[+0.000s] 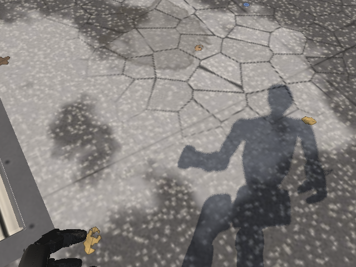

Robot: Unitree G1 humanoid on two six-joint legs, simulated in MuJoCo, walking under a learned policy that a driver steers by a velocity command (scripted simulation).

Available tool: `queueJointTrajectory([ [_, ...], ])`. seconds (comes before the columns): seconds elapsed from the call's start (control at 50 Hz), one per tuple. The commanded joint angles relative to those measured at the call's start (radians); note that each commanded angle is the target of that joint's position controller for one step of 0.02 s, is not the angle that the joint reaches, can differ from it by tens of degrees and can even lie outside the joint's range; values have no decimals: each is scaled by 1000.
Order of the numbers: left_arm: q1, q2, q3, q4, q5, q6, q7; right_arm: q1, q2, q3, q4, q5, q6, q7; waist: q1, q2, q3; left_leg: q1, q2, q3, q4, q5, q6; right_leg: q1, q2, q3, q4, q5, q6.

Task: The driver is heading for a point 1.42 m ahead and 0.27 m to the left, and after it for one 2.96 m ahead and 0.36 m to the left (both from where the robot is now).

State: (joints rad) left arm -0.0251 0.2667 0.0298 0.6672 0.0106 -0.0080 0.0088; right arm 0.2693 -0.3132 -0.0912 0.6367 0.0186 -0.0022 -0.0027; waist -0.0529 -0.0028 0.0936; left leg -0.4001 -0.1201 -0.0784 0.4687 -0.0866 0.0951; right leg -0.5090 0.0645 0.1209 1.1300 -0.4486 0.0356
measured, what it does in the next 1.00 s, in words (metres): steps to the right: right foot, then left foot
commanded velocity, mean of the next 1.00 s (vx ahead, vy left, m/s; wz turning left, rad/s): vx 0.01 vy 0.00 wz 0.28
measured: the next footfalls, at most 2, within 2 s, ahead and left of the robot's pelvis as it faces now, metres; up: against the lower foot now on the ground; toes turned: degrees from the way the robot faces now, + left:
right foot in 0.28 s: +0.18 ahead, -0.15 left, +0.00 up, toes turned +26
left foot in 0.66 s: +0.02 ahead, +0.07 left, +0.00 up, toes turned +25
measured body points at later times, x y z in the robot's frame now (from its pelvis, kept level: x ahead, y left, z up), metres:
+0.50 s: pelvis +0.07 -0.08 +0.01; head +0.11 -0.07 +0.46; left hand +0.07 +0.24 -0.08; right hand +0.35 -0.26 -0.08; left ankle +0.00 +0.05 -0.65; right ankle +0.14 -0.17 -0.73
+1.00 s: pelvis +0.07 -0.08 -0.01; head +0.11 -0.09 +0.44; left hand +0.12 +0.24 -0.10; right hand +0.31 -0.30 -0.11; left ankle -0.01 +0.06 -0.73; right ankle +0.10 -0.18 -0.73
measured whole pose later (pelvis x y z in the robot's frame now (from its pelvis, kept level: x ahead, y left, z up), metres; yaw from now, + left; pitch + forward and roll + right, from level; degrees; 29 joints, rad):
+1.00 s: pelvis +0.07 -0.08 -0.01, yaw +13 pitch +2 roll +2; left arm 0.22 0.31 0.08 0.65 -0.03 0.07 -0.03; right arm 0.11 -0.28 -0.08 0.65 0.01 0.02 -0.03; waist 0.03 0.02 0.05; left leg -0.22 0.12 0.19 0.57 -0.36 -0.06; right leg -0.39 -0.06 -0.08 0.71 -0.30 0.03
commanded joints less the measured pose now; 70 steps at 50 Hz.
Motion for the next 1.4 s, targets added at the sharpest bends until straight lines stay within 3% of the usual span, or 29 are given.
queueJointTrajectory([
  [0.02, 51, 76, 32, -28, -8, -5, 3, -41, -156, -48, -111, -4, 12, -32, 66, 50, -219, 219, 215, -355, -129, 240, 142, -25, 15, 6, -202, 43, 38],
  [0.24, 106, 130, 73, 13, -19, -35, -6, -129, -163, -53, -169, 4, 63, -37, 52, 205, -214, 161, 146, -513, -43, -48, 40, 204, 12, 29, -671, 229, 4],
  [0.26, 143, 149, 83, 27, -15, -38, -4, -137, -148, -46, -175, 10, 64, -35, 67, 172, -219, 113, 106, -487, 12, -132, 12, 301, -40, 35, -781, 316, -16],
  [0.28, 133, 207, 95, 15, -2, -29, 1, -56, -89, -28, -165, 3, 66, -30, 20, -7, -259, 10, 14, -368, 198, -446, -30, 428, -245, 205, -819, 316, -95],
  [0.3, 109, 247, 97, 5, 33, -18, 4, -47, -107, -33, -192, 8, 59, -23, -14, -267, -208, -165, -91, -170, 436, -557, -83, 394, -402, 430, -873, 392, -239],
  [0.32, 75, 202, 93, -18, 40, -22, 8, -50, -199, -56, -183, -6, 45, -15, -9, -239, -167, -225, 11, -146, 615, -489, -122, 345, -452, 453, -883, 371, -287],
  [0.34, 37, 150, 79, -38, 27, -19, 19, -49, -229, -65, -155, 0, 46, -11, -6, -163, -145, -221, 48, -121, 676, -409, -137, 323, -390, 323, -860, 322, -254],
  [0.38, 27, 131, 68, -48, 1, -6, 42, -23, -181, -53, -126, -4, 62, -13, 8, -100, -115, -252, 74, -76, 793, -302, -162, 326, -297, 163, -838, 308, -206],
  [0.44, 122, 151, 65, -26, 11, 8, 50, -101, -115, -21, -161, 7, 57, -10, 72, -103, -105, -284, 123, 16, 737, -272, -187, 380, -278, 62, -846, 439, -241],
  [0.54, 170, 192, 71, -1, 0, 16, 15, -132, -48, 19, -162, -18, 40, -18, 96, -142, -187, -93, 129, 23, 444, -387, -188, 423, -301, 32, -798, 620, -283],
  [0.58, 159, 160, 54, 13, -13, 9, -6, -96, -31, 26, -123, -22, 39, -21, 79, -173, -192, 48, 122, 51, 254, -357, -178, 367, -281, 29, -788, 610, -270],
  [0.64, 195, 186, 55, 40, -52, 2, -22, -37, -74, 9, -71, -20, 40, -24, 44, -177, -153, 283, 78, 81, -142, -72, -128, 267, -244, 58, -724, 592, -205],
  [0.66, 218, 182, 52, 39, -45, -8, -26, -14, -126, -4, -74, -19, 42, -33, 45, -140, -186, 404, 162, 9, -127, 5, -94, 190, -224, 73, -698, 487, -146],
  [0.68, 221, 116, 33, 16, -13, -22, -38, 24, -197, -18, -84, -36, 53, -48, 54, 68, -255, 552, 366, -149, -45, 343, -17, 48, -142, 4, -521, 202, -75],
  [0.7, 203, 106, 35, -8, -40, -28, -32, -16, -228, -36, -60, -50, 62, -44, 48, 303, -230, 400, 499, -213, -84, 289, 127, -46, -64, -149, -410, -85, -21],
  [0.72, 179, 181, 59, 4, -44, -19, -22, -52, -166, -22, -92, -63, 47, -39, 9, 237, -187, 338, 497, -212, -123, 287, 173, -54, -87, -119, -185, -164, 11],
  [0.74, 197, 191, 77, 12, -51, -2, -14, -91, -120, -8, -90, -64, 36, -42, 31, 222, -156, 309, 479, -164, -132, 306, 162, -100, -86, -108, -34, -158, 24],
  [0.8, 264, 136, 76, 27, -36, 57, 11, -201, -78, 2, -88, -33, 8, -46, 81, 188, -99, 249, 412, -5, -140, 265, 100, -118, -126, -101, 31, -16, 65],
  [0.88, 196, 82, 54, -51, -34, 62, -22, -191, -94, -13, -64, -31, 11, -52, 48, 161, -134, 287, 417, 87, -108, 227, 89, -38, -159, -148, -208, 79, 57],
  [0.98, 274, 125, 79, -82, -38, 74, -48, -188, -139, -38, -36, 9, 5, -26, 82, 142, -168, 263, 464, 148, 30, 215, 30, 169, -101, -243, -493, 177, -29],
  [1.0, 319, 152, 95, -71, -33, 76, -35, -147, -111, -35, -14, 11, 2, -19, 94, 78, -173, 201, 419, 198, 139, 116, -26, 274, -70, -219, -584, 274, -65],
  [1.02, 379, 261, 132, -72, -32, 71, -13, -115, -75, -27, -13, -14, -2, -13, 105, -150, -171, -2, 310, 277, 410, -131, -117, 447, -176, 4, -685, 652, -145],
  [1.04, 383, 390, 151, -107, -4, 48, -9, -209, -13, 1, -103, -53, -5, -16, 96, -411, -205, -322, 121, 184, 689, -632, -195, 549, -421, 477, -743, 886, -378],
  [1.06, 395, 327, 134, -114, 17, 19, -25, -281, -70, -11, -100, -45, -7, -24, 165, -219, -291, -354, 117, 8, 819, -633, -178, 559, -448, 487, -790, 718, -429],
  [1.1, 307, 272, 116, -111, -15, -1, -11, -274, -84, -19, -78, -21, -10, -38, 102, -84, -193, -358, 150, -34, 780, -450, -132, 466, -347, 342, -800, 491, -321],
  [1.14, 202, 225, 94, -142, -35, 19, 14, -244, -102, -28, -58, -34, -7, -44, 52, -97, -165, -280, 148, -31, 699, -309, -139, 358, -275, 256, -798, 467, -258],
  [1.24, 197, 198, 76, -152, -14, 33, 38, -168, -58, -9, 4, -22, -1, -29, 55, -97, -218, -197, 119, 5, 545, -191, -188, 370, -240, 176, -768, 525, -248],
  [1.34, 165, 92, 22, -113, 25, 23, 15, -148, -27, 18, 30, -18, 4, -11, 81, -138, -186, 25, 194, 36, 323, -173, -184, 262, -235, 107, -793, 374, -246],
  [1.4, 151, 159, 37, -85, 25, 19, 1, -166, -93, 5, 7, -1, 0, -5, 95, -147, -97, 35, 170, 78, 244, -235, -151, 249, -261, 125, -791, 310, -260],
])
